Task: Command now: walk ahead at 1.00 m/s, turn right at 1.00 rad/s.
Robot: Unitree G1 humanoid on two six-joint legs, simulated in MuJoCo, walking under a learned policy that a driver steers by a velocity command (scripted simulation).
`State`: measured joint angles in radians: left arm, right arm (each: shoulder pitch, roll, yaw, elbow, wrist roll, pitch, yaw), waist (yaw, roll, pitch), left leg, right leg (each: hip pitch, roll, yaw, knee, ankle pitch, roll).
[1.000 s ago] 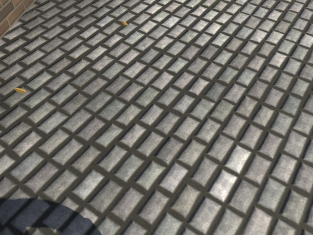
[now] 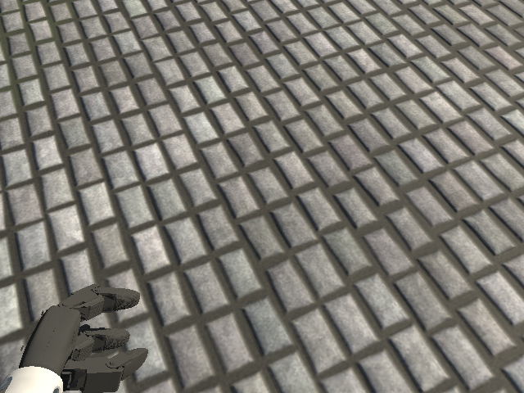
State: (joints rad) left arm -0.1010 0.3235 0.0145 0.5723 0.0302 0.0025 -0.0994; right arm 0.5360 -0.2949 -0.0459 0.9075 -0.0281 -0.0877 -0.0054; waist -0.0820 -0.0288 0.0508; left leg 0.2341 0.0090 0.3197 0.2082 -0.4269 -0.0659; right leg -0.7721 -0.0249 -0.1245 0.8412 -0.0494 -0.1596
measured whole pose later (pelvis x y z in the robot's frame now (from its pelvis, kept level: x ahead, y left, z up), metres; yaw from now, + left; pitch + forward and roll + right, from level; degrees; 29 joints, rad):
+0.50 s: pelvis +0.50 -0.04 -0.01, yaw -21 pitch +2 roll +0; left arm 0.47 0.33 0.06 0.90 0.03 -0.09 0.00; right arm 0.03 -0.27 0.01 0.61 -0.03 -0.06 0.01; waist 0.09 0.00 0.04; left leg -0.55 0.03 0.03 0.54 -0.04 0.05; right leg 0.20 0.15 0.19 0.42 -0.47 -0.16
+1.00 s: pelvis +0.89 -0.18 +0.01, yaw -12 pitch +3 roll +0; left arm -0.02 0.24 0.00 0.67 0.02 -0.08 0.00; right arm 0.39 -0.29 -0.05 0.79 0.04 -0.03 -0.03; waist -0.08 0.02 0.07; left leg -0.34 -0.03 -0.09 1.24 -0.56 -0.06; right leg -0.51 -0.01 0.00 0.55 -0.08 0.00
